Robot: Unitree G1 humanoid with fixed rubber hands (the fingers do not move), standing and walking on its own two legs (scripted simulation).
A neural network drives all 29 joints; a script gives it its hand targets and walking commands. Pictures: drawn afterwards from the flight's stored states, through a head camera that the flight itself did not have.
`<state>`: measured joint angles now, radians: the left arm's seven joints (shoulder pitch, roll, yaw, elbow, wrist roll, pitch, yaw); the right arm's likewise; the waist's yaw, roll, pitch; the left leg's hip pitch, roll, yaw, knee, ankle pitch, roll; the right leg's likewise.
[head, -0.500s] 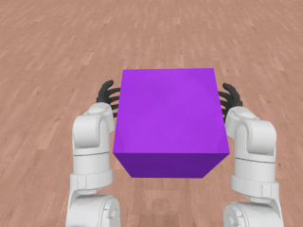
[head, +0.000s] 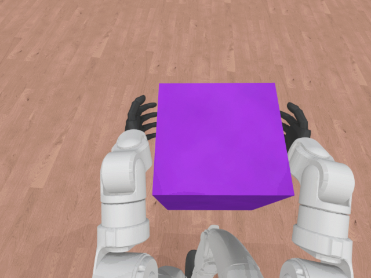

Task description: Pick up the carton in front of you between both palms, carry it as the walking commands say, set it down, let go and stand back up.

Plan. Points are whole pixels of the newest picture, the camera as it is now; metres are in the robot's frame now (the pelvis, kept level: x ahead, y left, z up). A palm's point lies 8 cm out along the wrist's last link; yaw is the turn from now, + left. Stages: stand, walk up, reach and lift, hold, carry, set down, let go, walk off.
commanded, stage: carry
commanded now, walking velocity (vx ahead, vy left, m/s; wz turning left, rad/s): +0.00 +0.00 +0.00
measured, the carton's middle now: (212, 156) +0.35 -0.01 +0.03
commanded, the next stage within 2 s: none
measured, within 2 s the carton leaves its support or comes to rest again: neither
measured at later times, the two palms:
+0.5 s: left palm out of the picture +0.55 +0.22 +0.25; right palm (271, 21) +0.52 -0.08 +0.24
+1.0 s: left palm (111, 3) +0.52 +0.21 +0.24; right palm (279, 25) +0.51 -0.09 +0.24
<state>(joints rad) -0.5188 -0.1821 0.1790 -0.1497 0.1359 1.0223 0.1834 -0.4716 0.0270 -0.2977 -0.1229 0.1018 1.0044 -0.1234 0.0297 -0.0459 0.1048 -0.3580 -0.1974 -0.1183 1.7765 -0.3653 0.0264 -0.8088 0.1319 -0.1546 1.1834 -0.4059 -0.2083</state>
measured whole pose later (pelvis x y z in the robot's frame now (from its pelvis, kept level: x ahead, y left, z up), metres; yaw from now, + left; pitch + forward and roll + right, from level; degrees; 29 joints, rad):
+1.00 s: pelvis +0.18 +0.07 +0.11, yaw -2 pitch +2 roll +0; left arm -0.57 -0.08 0.26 0.07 0.06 1.13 0.14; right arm -0.54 0.09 -0.26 0.01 -0.07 1.16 -0.15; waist 0.00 -0.01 -0.10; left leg -0.42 0.02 0.18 0.58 -0.20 0.08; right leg -0.25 0.02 0.04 0.61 -0.39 0.00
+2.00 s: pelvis +0.16 +0.06 +0.11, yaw -2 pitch +2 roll +0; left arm -0.57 -0.09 0.27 0.08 0.09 1.15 0.14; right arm -0.55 0.08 -0.26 0.07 -0.07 1.15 -0.14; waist -0.01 0.00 -0.12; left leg -0.41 0.04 0.19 0.48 -0.11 0.07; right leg -0.28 0.03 0.02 0.56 -0.32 -0.01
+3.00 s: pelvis +0.17 +0.06 +0.11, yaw -2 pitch +1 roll +0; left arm -0.58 -0.08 0.26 0.11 0.08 1.15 0.14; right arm -0.55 0.08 -0.25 0.09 -0.07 1.15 -0.14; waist 0.00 0.00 -0.10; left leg -0.37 0.03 0.19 0.49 -0.14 0.07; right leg -0.23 0.01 0.02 0.55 -0.33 0.00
